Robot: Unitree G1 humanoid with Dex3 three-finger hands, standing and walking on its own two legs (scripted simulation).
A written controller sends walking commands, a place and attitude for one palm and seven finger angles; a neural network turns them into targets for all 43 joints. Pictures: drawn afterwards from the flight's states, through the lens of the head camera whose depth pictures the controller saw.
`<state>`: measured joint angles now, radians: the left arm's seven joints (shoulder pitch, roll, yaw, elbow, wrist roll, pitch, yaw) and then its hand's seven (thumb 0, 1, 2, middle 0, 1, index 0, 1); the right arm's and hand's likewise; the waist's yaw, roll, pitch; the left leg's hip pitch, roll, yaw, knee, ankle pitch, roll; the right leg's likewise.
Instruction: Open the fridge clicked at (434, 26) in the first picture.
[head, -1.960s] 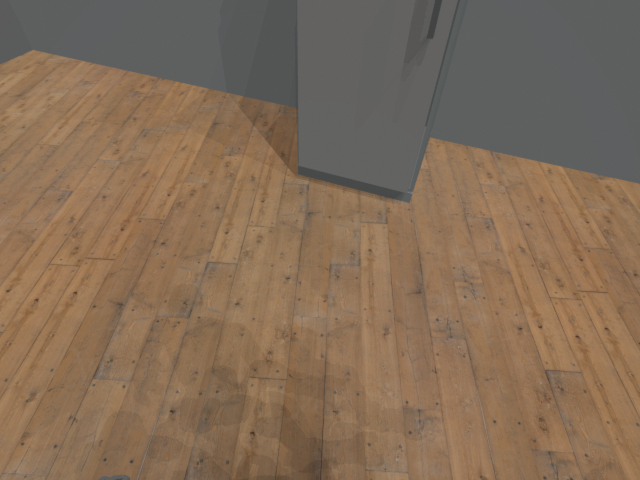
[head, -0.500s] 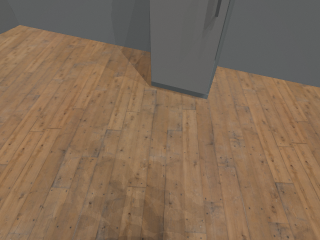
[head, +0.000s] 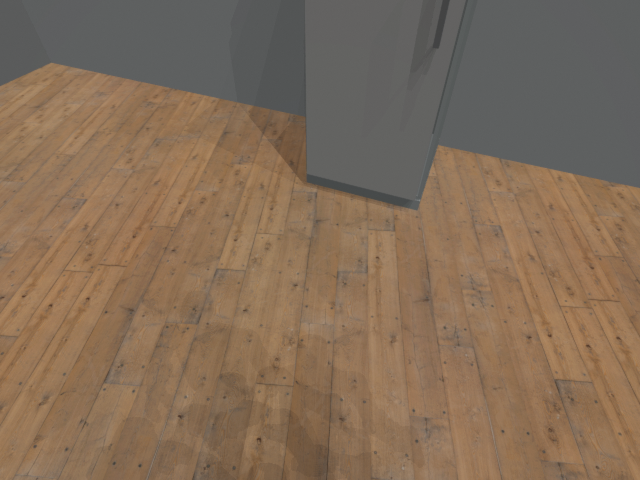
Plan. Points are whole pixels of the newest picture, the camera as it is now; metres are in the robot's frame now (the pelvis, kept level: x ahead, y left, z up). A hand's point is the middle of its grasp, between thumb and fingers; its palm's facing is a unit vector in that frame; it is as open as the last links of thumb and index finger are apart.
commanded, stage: walk to a spot facing it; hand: right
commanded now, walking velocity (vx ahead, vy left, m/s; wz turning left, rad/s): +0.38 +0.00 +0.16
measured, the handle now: out of the picture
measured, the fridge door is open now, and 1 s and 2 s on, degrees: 0 0 0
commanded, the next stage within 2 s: turn to face it in 1.46 s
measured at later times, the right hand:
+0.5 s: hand out of the picture +0.15 -0.20 -0.19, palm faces -0.06 +0.99 -0.10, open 7.4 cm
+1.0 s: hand (430, 344) +0.42 -0.19 -0.20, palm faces -0.09 +0.99 -0.13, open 7.3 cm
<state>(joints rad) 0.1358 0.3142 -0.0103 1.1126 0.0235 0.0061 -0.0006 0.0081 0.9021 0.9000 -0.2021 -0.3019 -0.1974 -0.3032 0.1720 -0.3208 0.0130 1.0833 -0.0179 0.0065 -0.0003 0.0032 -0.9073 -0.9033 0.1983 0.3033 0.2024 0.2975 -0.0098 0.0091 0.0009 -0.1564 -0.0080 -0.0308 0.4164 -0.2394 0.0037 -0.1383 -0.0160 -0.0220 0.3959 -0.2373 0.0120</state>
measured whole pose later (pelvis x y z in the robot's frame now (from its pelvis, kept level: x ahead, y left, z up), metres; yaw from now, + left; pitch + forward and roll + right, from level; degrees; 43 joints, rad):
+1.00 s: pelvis +0.38 -0.02 -0.01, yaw +8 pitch -1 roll +3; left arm 0.21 0.17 0.06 1.01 0.03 -0.04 -0.01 0.02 0.94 0.90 -0.20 -0.30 -0.19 -0.30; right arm 0.29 -0.18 -0.05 1.08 -0.03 -0.04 0.01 0.01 -0.93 -0.90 0.20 0.30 0.20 0.30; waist 0.00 0.02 0.01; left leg -0.21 0.00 0.14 0.53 -0.31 0.03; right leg -0.48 -0.16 -0.10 0.77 -0.28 0.02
